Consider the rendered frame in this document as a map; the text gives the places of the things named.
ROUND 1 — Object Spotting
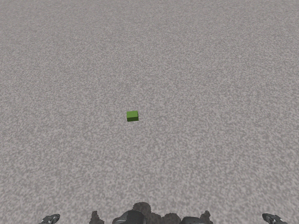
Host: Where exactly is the right robot hand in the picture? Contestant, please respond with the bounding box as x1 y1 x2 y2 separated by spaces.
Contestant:
262 213 288 224

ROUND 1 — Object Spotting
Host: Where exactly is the left robot hand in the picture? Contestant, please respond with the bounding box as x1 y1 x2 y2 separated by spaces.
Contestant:
39 214 60 224

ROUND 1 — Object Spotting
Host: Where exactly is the small box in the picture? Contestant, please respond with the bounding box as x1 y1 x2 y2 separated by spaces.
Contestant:
127 111 139 122

